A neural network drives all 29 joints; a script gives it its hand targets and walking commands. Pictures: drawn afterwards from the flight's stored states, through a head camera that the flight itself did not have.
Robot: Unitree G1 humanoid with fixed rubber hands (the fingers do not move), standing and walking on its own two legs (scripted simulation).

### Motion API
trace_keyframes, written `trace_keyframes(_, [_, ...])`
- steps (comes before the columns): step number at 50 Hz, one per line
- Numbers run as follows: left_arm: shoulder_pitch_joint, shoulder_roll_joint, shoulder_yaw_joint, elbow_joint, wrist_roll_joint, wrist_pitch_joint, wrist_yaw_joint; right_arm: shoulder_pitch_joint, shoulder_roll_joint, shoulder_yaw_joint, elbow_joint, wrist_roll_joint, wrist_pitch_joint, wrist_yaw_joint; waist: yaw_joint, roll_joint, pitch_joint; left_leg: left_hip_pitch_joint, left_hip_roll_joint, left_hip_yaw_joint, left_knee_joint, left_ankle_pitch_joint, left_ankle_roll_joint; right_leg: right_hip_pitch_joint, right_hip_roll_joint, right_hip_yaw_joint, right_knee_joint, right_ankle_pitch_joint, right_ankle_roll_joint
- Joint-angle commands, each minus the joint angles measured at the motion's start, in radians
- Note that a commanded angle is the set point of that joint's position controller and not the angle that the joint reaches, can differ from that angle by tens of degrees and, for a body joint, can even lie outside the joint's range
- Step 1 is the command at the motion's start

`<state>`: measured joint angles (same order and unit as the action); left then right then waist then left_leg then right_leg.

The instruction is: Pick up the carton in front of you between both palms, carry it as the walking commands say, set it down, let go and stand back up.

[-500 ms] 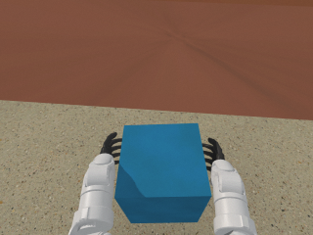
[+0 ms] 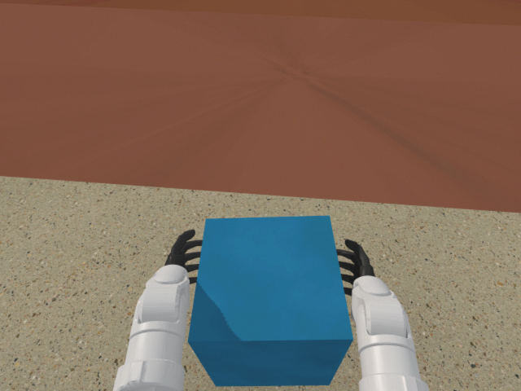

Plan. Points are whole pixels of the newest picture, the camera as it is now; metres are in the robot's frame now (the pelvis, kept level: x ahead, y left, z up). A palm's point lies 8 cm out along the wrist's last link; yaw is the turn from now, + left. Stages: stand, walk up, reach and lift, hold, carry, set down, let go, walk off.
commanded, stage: reach and lift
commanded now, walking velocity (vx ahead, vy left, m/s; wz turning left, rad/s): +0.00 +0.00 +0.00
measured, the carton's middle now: (269, 305) +0.29 +0.00 -0.05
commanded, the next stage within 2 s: hold in 0.10 s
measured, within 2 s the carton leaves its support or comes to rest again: neither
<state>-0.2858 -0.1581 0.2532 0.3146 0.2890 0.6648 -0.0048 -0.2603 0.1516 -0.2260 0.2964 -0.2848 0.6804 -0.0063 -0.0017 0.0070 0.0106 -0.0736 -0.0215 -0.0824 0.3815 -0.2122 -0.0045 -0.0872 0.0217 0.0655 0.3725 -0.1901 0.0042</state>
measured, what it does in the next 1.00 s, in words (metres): lifts its right foot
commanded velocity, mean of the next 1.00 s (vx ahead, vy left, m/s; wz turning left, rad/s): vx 0.19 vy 0.00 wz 0.00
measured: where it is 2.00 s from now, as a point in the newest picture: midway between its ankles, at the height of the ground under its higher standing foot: (251, 313)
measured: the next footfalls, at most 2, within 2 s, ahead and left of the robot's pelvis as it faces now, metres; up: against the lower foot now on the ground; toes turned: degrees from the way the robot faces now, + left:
right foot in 1.12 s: +0.20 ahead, -0.10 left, +0.00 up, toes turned -9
left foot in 1.52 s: +0.50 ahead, +0.14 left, +0.00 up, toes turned +15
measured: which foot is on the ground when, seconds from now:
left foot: down 0.00-1.00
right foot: down 0.00-0.84, up 0.86-1.00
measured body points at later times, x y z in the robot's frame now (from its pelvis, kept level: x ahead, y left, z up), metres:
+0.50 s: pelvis -0.02 +0.00 +0.00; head -0.06 +0.00 +0.45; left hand +0.29 +0.15 +0.05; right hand +0.28 -0.15 +0.04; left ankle +0.00 +0.12 -0.75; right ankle +0.01 -0.12 -0.75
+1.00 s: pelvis +0.05 +0.02 +0.00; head +0.03 +0.02 +0.45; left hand +0.35 +0.18 +0.08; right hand +0.35 -0.12 +0.08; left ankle +0.00 +0.12 -0.75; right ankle +0.07 -0.11 -0.71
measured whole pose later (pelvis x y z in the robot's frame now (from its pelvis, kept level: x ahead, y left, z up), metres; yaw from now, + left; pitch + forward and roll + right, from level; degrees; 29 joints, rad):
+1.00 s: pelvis +0.05 +0.02 +0.00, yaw +1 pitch +4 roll -2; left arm -0.26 -0.09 0.14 -0.06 0.12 1.03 0.06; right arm -0.23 0.12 -0.11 -0.06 -0.14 1.03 -0.09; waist 0.01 0.01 -0.15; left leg -0.17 0.03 0.04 0.33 -0.24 0.02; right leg -0.45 -0.03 -0.10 0.72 -0.37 0.01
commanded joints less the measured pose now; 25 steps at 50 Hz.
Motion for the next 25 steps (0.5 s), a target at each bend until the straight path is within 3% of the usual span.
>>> trace_keyframes(1, [-0.416,-0.937,-0.517,-0.013,-0.235,-0.016,-0.242,-0.485,0.933,0.515,-0.063,0.251,-0.033,0.243,-0.001,-0.005,-0.25,0.021,-0.073,0.001,-0.045,0.238,-0.005,0.108,0.07,0.011,-0.029,0.231,0.005])
trace_keyframes(5, [-0.422,-0.941,-0.526,-0.026,-0.242,-0.005,-0.24,-0.495,0.929,0.523,-0.077,0.256,-0.024,0.245,0.0,-0.001,-0.246,0.025,-0.071,-0.001,-0.048,0.23,-0.007,0.105,0.072,0.009,-0.032,0.212,0.004])
trace_keyframes(10, [-0.386,-0.943,-0.587,-0.116,-0.281,0.034,-0.228,-0.469,0.925,0.589,-0.17,0.295,0.013,0.241,0.006,-0.002,-0.286,0.074,-0.067,-0.008,-0.058,0.308,-0.01,0.14,0.073,0.015,-0.044,0.276,0.007])
trace_keyframes(16, [-0.392,-0.896,-0.522,-0.077,-0.244,0.074,-0.226,-0.469,0.876,0.521,-0.12,0.259,0.05,0.238,0.002,0.001,-0.139,0.019,-0.06,0.006,-0.089,0.121,-0.005,0.088,0.067,0.007,-0.068,0.093,-0.003])
trace_keyframes(25, [-0.512,-0.933,-0.521,-0.04,-0.248,0.059,-0.245,-0.592,0.917,0.524,-0.092,0.264,0.037,0.254,0.006,-0.001,-0.184,-0.004,-0.057,0.009,-0.071,0.039,0.002,0.082,0.061,0.002,-0.049,0.024,-0.004])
